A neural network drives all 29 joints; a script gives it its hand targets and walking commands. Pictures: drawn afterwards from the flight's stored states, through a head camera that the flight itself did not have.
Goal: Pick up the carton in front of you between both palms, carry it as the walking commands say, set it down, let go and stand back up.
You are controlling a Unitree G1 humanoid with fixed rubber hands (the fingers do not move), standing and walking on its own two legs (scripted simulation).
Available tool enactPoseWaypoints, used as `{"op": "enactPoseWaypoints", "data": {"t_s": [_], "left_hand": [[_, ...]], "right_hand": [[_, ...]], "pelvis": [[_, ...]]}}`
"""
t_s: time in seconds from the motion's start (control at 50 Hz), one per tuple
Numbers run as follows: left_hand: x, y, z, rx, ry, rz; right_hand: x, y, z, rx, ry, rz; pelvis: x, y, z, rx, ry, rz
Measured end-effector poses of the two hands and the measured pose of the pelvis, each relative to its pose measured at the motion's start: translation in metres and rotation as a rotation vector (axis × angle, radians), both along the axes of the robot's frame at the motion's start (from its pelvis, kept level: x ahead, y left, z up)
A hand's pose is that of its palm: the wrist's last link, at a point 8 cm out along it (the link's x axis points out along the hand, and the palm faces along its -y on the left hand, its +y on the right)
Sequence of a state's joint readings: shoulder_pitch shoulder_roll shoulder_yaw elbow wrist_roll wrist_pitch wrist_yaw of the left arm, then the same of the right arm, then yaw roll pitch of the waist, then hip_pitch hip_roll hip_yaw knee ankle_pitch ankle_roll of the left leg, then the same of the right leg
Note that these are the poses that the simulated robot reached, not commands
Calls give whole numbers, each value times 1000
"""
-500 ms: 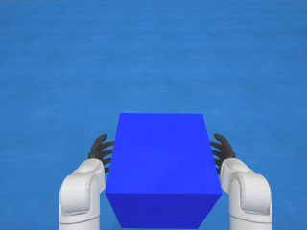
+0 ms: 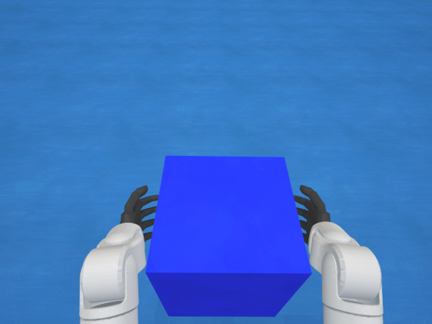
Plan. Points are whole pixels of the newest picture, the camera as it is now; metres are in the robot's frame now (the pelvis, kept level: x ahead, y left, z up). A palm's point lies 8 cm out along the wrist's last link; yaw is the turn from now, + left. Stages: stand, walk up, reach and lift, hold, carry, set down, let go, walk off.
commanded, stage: carry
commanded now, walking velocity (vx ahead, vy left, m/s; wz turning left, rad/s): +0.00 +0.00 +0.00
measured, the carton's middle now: (223, 240) +0.28 +0.00 +0.03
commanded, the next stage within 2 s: none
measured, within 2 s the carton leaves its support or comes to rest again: neither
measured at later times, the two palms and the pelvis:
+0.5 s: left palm (159, 146) +0.47 +0.14 +0.10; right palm (294, 145) +0.48 -0.16 +0.10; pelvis +0.21 -0.01 +0.00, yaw +1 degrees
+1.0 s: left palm (155, 140) +0.50 +0.16 +0.09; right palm (283, 142) +0.50 -0.14 +0.09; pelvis +0.24 +0.01 +0.00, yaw +0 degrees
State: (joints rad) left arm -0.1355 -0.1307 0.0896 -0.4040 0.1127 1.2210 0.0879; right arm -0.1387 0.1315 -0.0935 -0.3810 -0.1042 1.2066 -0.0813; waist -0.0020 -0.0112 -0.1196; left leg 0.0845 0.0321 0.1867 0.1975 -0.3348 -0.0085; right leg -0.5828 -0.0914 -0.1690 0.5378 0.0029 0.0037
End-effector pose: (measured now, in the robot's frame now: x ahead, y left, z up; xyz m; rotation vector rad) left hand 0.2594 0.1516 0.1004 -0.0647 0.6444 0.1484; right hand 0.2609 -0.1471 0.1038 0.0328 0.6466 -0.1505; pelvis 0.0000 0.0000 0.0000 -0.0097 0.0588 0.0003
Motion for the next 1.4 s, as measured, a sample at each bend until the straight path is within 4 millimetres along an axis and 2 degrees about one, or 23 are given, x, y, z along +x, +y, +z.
{"op": "enactPoseWaypoints", "data": {"t_s": [0.06,0.1,0.14,0.2,0.3,0.4,0.48,0.6,0.74,0.88,1.18,1.4], "left_hand": [[48,-14,-11,16,0,14],[74,-21,-19,41,44,14],[91,-25,-26,49,101,22],[111,-26,-27,50,142,36],[146,-26,-16,55,108,30],[182,-20,-3,41,28,0],[207,-13,-1,6,17,1],[234,-3,-9,-4,53,5],[250,2,-14,5,65,-2],[252,3,-14,11,58,-10],[232,4,-9,13,55,-11],[213,3,-26,28,85,-25]], "right_hand": [[52,-14,-17,21,0,11],[79,-21,-31,46,44,11],[98,-24,-41,62,100,12],[120,-25,-44,67,142,23],[156,-25,-33,62,107,27],[185,-20,-14,42,27,3],[209,-13,-2,6,16,5],[237,-3,-7,1,53,7],[250,2,-16,12,64,-2],[249,3,-18,15,57,-8],[230,4,-12,12,54,-6],[211,3,-29,0,84,5]], "pelvis": [[48,-15,-17,10,-18,16],[68,-22,-18,-5,-13,23],[82,-26,-11,5,-8,33],[104,-30,0,20,-1,38],[139,-29,9,28,3,26],[178,-19,3,-4,-19,16],[208,-13,2,7,-23,12],[235,-5,-1,14,-9,6],[246,3,-4,13,1,1],[247,6,-5,12,1,-1],[232,7,-2,10,-18,-3],[217,7,-1,10,-23,-4]]}}
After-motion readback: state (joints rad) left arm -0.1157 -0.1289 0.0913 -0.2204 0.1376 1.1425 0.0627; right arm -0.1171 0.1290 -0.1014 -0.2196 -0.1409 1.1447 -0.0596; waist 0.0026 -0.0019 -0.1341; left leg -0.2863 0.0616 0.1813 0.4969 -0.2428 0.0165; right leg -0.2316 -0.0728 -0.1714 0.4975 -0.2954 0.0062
